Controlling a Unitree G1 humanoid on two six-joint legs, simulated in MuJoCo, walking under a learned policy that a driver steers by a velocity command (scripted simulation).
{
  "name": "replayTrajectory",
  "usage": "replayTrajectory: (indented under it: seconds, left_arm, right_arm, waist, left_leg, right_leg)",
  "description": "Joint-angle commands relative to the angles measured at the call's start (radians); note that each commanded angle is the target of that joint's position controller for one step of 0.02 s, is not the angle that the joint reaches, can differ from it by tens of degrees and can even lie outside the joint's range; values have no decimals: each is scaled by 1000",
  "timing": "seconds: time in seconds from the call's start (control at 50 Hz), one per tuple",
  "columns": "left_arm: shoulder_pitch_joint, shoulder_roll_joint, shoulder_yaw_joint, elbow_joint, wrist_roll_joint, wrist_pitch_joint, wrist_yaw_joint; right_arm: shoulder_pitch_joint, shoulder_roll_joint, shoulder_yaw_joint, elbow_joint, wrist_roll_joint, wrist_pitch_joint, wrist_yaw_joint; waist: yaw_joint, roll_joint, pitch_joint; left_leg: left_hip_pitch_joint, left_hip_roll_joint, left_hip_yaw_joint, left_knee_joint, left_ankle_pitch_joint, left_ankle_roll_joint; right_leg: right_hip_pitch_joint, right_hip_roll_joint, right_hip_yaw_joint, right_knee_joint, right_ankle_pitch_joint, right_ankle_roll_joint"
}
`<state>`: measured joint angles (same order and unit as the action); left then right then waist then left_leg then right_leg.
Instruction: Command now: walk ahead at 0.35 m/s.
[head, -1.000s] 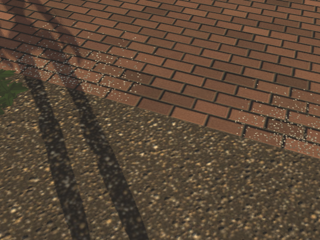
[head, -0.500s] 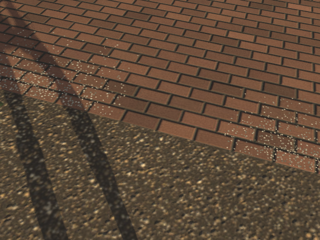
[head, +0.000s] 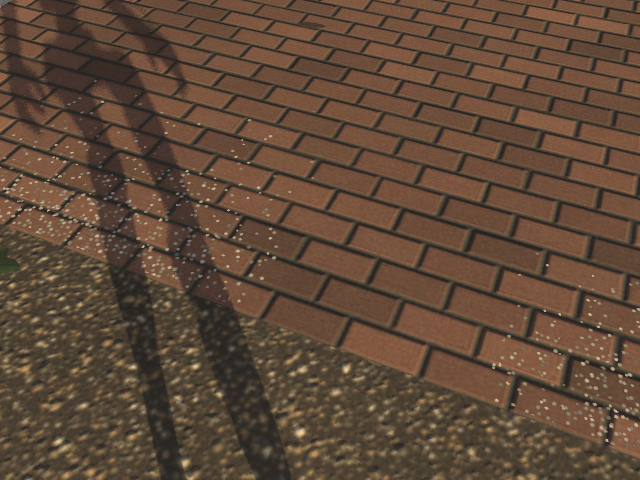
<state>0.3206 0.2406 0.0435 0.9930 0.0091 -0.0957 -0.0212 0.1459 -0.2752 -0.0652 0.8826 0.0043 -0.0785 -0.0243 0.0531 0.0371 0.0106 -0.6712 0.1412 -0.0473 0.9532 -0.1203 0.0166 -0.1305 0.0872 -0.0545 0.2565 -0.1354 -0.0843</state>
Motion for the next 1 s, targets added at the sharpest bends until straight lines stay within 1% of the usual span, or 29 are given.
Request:
replayTrajectory:
  seconds: [0.02,0.06,0.12,0.16,0.18,0.2,0.22,0.24,0.26,0.28,0.3,0.32,0.34,0.36,0.4,0.42,0.46,0.48,0.5,0.52,0.54,0.56,0.58,0.6,0.62,0.66,0.78,0.86,1.0]
  left_arm:
    - [-70,145,20,-67,1,-8,19]
    - [-14,154,19,-46,-6,1,23]
    - [26,163,21,-25,-19,26,28]
    - [12,182,30,-33,-24,42,35]
    - [-9,185,34,-43,-29,48,39]
    - [-26,174,32,-57,-30,51,41]
    - [-19,134,18,-84,-12,46,42]
    - [120,29,-8,-71,-3,36,39]
    - [160,77,-4,-55,-21,37,36]
    - [108,156,21,-60,-39,49,39]
    - [48,147,25,-71,-41,68,49]
    - [23,129,27,-70,-34,91,59]
    - [24,112,27,-71,-25,112,66]
    - [34,85,20,-69,-19,125,69]
    - [33,59,11,-66,-10,128,69]
    - [22,62,10,-66,-8,127,67]
    - [19,75,12,-60,-4,128,61]
    - [15,81,13,-57,1,130,56]
    - [-6,99,16,-66,13,132,54]
    - [-28,135,19,-83,23,133,57]
    - [-70,199,31,-88,8,134,61]
    - [-91,143,20,-82,5,124,57]
    - [-106,106,9,-76,12,112,54]
    - [-121,101,7,-69,13,99,51]
    - [-128,98,6,-68,9,88,49]
    - [-100,103,5,-51,0,74,48]
    - [-77,99,3,-23,-6,77,50]
    - [-76,93,1,-9,-8,81,49]
    - [-69,82,-1,16,-8,85,49]
  right_arm:
    - [-1,-21,1,-41,-11,-8,6]
    - [-76,-10,10,-57,-10,-11,14]
    - [-146,-35,10,-86,-5,-9,22]
    - [-140,-76,-1,-97,-10,-14,23]
    - [-96,-98,-8,-86,-13,-19,22]
    - [-15,-128,-21,-59,-19,-26,16]
    - [86,-192,-34,-43,-37,-30,8]
    - [131,-236,-40,-43,-45,-14,1]
    - [154,-157,-20,-51,-26,3,8]
    - [101,-118,-8,-64,-16,11,13]
    - [27,-90,2,-74,-15,17,11]
    - [-35,-58,15,-74,-17,20,12]
    - [-83,-45,21,-71,-27,22,13]
    - [-115,-59,17,-64,-37,25,16]
    - [-130,-71,13,-54,-40,28,14]
    - [-118,-77,12,-46,-36,29,11]
    - [-116,-89,11,-34,-16,36,6]
    - [-110,-90,13,-26,-7,40,4]
    - [-80,-77,18,-11,-2,43,4]
    - [-56,-57,26,0,-8,43,6]
    - [-16,-53,22,-1,-17,44,7]
    - [-42,-51,22,5,-24,47,2]
    - [-40,-48,21,14,-23,49,-2]
    - [-22,-44,20,29,-22,51,-6]
    - [-8,-58,17,42,-23,54,-9]
    - [6,-58,16,62,-21,52,-6]
    - [15,-53,15,106,-11,54,-4]
    - [28,-56,14,131,-8,63,-10]
    - [31,-61,12,160,-5,76,-19]
  waist:
    - [-48,-70,38]
    - [-14,-74,17]
    - [3,-90,14]
    - [-19,-109,-7]
    - [-45,-116,-28]
    - [-83,-100,-68]
    - [-104,-26,-195]
    - [-64,199,-327]
    - [-91,213,-443]
    - [-89,122,-359]
    - [-70,65,-262]
    - [-50,43,-183]
    - [-20,68,-138]
    - [-1,104,-106]
    - [1,127,-107]
    - [-6,119,-123]
    - [4,99,-134]
    - [9,91,-120]
    - [5,68,-92]
    - [-12,11,-54]
    - [-76,-124,-9]
    - [-65,-160,9]
    - [-71,-171,26]
    - [-79,-179,33]
    - [-77,-167,38]
    - [-67,-114,20]
    - [-52,-50,-22]
    - [-54,-36,-29]
    - [-57,-42,-18]
  left_leg:
    - [81,-12,18,-201,165,-20]
    - [160,-56,48,-300,244,-25]
    - [166,-94,27,-399,215,-25]
    - [188,-109,4,-459,142,-9]
    - [240,-115,3,-504,145,4]
    - [363,-113,16,-573,251,24]
    - [597,12,-69,-509,614,76]
    - [940,257,-300,-434,967,247]
    - [954,316,-417,-468,844,320]
    - [846,262,-361,-518,613,287]
    - [734,204,-290,-557,413,241]
    - [596,163,-235,-607,253,216]
    - [464,126,-183,-653,140,194]
    - [355,87,-128,-685,99,184]
    - [299,58,-72,-695,107,192]
    - [314,64,-75,-694,91,198]
    - [313,66,-77,-684,-34,186]
    - [290,53,-72,-681,-145,162]
    - [260,32,-69,-683,-267,115]
    - [229,-2,-48,-649,-348,57]
    - [267,-82,34,-617,-329,6]
    - [391,-110,75,-571,-220,-23]
    - [449,-114,76,-544,-151,-26]
    - [480,-109,75,-533,-111,-19]
    - [482,-104,68,-531,-86,-12]
    - [472,-96,59,-537,-46,1]
    - [492,-92,63,-519,72,-1]
    - [513,-90,64,-507,113,-1]
    - [530,-87,63,-500,129,-3]
  right_leg:
    - [-112,-243,111,-120,366,-124]
    - [-103,-223,81,-85,422,-104]
    - [-4,-245,131,-4,436,-100]
    - [61,-266,192,86,439,-84]
    - [76,-262,215,140,430,-69]
    - [59,-217,207,235,419,-39]
    - [-40,-153,166,412,259,1]
    - [-346,-10,89,723,-339,72]
    - [-407,-6,160,901,-619,96]
    - [-452,-45,178,972,-571,104]
    - [-477,-83,153,963,-504,117]
    - [-449,-117,151,899,-449,131]
    - [-359,-143,147,811,-396,140]
    - [-265,-133,108,727,-357,146]
    - [-160,-120,72,581,-313,144]
    - [-131,-117,65,516,-265,137]
    - [-50,-109,44,367,-124,116]
    - [-5,-99,32,294,-71,97]
    - [19,-112,51,235,-43,71]
    - [14,-183,136,171,-31,34]
    - [-107,-220,177,142,-188,-13]
    - [-238,-206,183,81,-372,-17]
    - [-282,-194,180,49,-419,7]
    - [-294,-185,169,46,-386,31]
    - [-281,-176,158,57,-327,47]
    - [-219,-164,138,99,-204,57]
    - [-129,-149,112,150,-2,46]
    - [-113,-142,101,157,61,47]
    - [-104,-132,88,151,97,51]
